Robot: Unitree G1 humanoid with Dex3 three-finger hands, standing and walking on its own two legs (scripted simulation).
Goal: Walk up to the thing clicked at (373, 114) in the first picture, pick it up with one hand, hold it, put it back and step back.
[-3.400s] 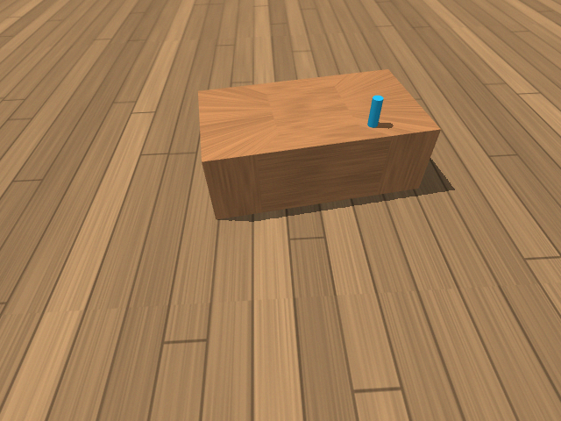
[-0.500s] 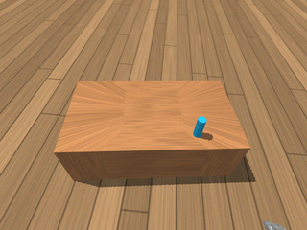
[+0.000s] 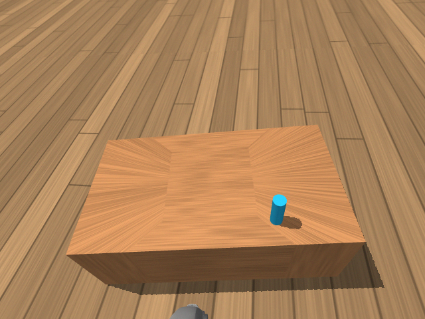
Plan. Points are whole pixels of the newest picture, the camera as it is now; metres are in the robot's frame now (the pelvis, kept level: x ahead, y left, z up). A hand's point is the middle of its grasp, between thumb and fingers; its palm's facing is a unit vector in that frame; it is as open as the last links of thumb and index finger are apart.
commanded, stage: walk up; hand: right
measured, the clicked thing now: (277, 210) +0.54 -0.15 -0.34
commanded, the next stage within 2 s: none
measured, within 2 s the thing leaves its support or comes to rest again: neither
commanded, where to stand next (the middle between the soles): +0.12 +0.05 m, yaw +1 degrees
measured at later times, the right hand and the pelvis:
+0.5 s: hand (347, 314) +0.19 -0.22 -0.16, palm faces -0.05 +0.94 -0.32, open 7.4 cm; pelvis +0.04 +0.02 -0.02, yaw +1 degrees
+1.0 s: hand out of the picture +0.14 -0.22 -0.15, palm faces -0.05 +0.94 -0.33, open 7.4 cm; pelvis +0.06 +0.03 +0.01, yaw +2 degrees
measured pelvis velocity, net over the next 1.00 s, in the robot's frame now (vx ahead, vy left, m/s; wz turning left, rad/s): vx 0.06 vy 0.03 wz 0.03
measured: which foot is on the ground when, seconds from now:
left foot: up 0.00-0.16, down 0.18-1.00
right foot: down 0.00-1.00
